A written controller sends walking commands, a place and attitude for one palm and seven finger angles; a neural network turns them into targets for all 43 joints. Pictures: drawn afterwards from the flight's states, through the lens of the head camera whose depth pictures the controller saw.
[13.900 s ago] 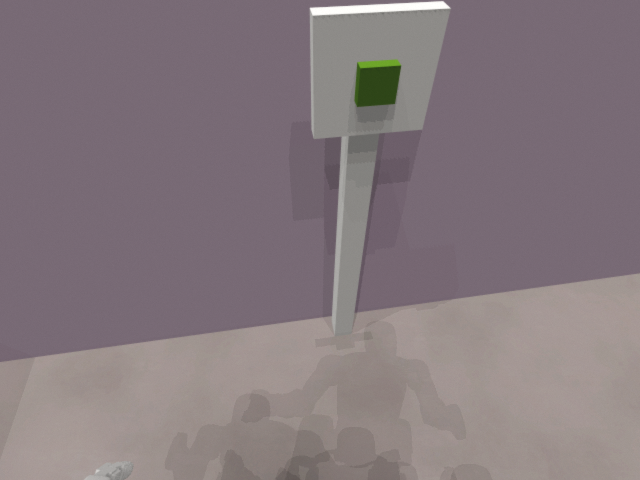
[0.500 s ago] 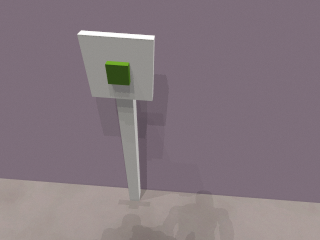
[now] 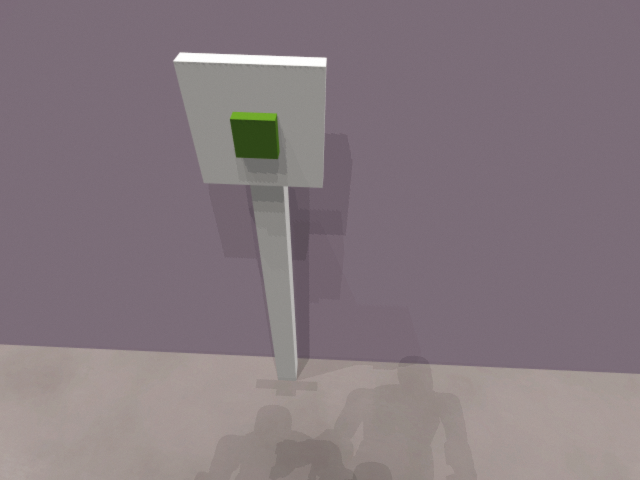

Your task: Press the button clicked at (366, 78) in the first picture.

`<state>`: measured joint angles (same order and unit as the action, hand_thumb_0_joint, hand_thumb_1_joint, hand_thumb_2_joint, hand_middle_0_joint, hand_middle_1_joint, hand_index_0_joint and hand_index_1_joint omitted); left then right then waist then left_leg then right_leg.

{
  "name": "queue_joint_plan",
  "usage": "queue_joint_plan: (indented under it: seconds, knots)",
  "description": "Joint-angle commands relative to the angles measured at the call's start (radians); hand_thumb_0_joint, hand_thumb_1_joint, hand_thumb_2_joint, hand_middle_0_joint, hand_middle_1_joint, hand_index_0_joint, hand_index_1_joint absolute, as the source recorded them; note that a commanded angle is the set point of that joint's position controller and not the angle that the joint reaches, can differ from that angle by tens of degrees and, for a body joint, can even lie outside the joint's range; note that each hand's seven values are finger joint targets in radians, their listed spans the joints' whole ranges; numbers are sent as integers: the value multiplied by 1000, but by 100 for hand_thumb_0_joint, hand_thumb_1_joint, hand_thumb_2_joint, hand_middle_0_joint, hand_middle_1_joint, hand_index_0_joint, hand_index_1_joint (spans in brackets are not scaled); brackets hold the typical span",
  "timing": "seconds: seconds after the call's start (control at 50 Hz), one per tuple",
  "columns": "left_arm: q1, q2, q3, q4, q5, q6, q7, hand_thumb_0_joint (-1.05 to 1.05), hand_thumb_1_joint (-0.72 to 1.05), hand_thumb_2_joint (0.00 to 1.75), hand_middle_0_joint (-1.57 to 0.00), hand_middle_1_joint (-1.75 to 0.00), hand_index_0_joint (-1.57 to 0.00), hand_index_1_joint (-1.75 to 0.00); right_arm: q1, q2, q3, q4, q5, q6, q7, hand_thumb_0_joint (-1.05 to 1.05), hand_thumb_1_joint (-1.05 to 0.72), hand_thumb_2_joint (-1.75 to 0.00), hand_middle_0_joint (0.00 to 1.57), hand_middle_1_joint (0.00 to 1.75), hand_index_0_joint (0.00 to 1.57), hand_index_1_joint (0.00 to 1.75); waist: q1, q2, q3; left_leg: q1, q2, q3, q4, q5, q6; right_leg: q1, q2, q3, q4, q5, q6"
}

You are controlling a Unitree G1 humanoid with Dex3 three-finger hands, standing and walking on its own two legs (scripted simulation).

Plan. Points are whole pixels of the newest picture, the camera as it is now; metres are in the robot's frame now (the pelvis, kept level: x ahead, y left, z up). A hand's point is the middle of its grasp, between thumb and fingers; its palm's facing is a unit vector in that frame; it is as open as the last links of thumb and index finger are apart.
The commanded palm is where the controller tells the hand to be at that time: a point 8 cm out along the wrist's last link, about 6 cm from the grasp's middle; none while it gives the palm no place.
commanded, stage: come to a stop and stand still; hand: left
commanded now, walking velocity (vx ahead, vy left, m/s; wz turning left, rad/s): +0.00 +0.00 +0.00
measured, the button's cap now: (256, 134) +0.54 +0.13 +0.17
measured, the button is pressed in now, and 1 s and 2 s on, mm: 0 0 0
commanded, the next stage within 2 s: look again from close up in 0.04 s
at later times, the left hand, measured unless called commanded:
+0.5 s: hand out of the picture +0.04 +0.17 -0.16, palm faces +0.00 -0.97 -0.24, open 7.3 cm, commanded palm none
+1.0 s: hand (207, 369) +0.24 +0.15 +0.02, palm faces +0.15 -0.99 -0.05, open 6.5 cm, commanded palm +0.14 +0.20 -0.03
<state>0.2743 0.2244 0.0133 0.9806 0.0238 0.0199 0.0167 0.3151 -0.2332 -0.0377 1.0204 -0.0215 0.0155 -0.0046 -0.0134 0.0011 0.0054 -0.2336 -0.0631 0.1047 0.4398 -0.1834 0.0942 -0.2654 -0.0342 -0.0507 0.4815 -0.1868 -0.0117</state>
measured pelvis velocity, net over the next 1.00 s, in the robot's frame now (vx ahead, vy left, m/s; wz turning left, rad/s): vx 0.03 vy -0.04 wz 0.01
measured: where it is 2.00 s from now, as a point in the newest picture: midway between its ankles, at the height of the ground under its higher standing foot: outside the picture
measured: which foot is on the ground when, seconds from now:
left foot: down 0.00-1.00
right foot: down 0.00-1.00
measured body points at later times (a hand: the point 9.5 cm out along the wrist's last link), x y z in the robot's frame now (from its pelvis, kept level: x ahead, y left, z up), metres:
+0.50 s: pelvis +0.02 -0.02 +0.01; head +0.02 -0.02 +0.46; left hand +0.04 +0.22 -0.15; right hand +0.06 -0.28 -0.14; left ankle +0.04 +0.06 -0.74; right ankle +0.05 -0.12 -0.74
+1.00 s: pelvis +0.03 -0.04 -0.02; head +0.04 -0.05 +0.43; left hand +0.23 +0.21 +0.03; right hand +0.19 -0.28 -0.10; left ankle +0.04 +0.06 -0.74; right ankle +0.05 -0.12 -0.74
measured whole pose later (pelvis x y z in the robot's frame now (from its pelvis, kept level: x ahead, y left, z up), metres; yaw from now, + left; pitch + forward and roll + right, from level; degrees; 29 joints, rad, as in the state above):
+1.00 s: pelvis +0.03 -0.04 -0.02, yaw +1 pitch +4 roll +1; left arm 0.39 0.19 0.15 0.14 -0.25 -0.40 -0.12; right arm 0.21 -0.22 -0.01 0.70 0.02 -0.24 -0.02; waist -0.03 0.01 -0.09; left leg -0.42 -0.02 0.08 0.67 -0.33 0.04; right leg -0.44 0.00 -0.08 0.70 -0.34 -0.05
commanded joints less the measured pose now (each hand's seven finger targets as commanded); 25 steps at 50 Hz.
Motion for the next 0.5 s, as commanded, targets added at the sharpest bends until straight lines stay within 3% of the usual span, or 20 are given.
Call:
queue_joint_plan:
  seconds: [0.0, 0.12, 0.2, 0.28, 0.48]
  knots:
    - [21, 125, 28, -29, 4, -25, 11, 0, 90, 90, -20, -30, -20, -30, -44, -155, -31, -63, 2, -36, -12, 0, -90, -90, 20, 30, 20, 30, 24, 26, 44, -121, 212, -280, -257, -333, -32, 60, -46, 63, -53, -78, -34]
    - [15, 136, 21, -6, 2, -32, 11, 0, 90, 90, -20, -30, -20, -30, -46, -160, -24, -34, 2, -34, -8, 0, -90, -90, 20, 30, 20, 30, 16, 7, 69, -108, 192, -248, -233, -297, -38, 42, -67, 95, -106, -102, -34]
    - [4, 144, 15, 3, 0, -39, 12, 0, 90, 90, -20, -30, -20, -30, -44, -159, -18, -18, 4, -34, -6, 0, -90, -90, 20, 30, 20, 30, 3, -15, 47, -55, 181, -224, -199, -231, -43, 18, -83, 122, -143, -120, -37]
    - [3, 146, 9, 20, -2, -45, 14, 0, 90, 90, -20, -30, -20, -30, -55, -158, -12, 0, 7, -38, -5, 0, -90, -90, 20, 30, 20, 30, 1, 2, 32, -20, 180, -210, -185, -168, -46, 27, -87, 126, -153, -74, -36]
    - [7, 131, -5, 50, -8, -54, 20, 0, 90, 90, -20, -30, -20, -30, -74, -127, 7, 36, 11, -39, -8, 0, -90, -90, 20, 30, 20, 30, 2, -21, 15, 32, 173, -170, -139, 6, -55, 67, -99, 132, -175, 23, -32]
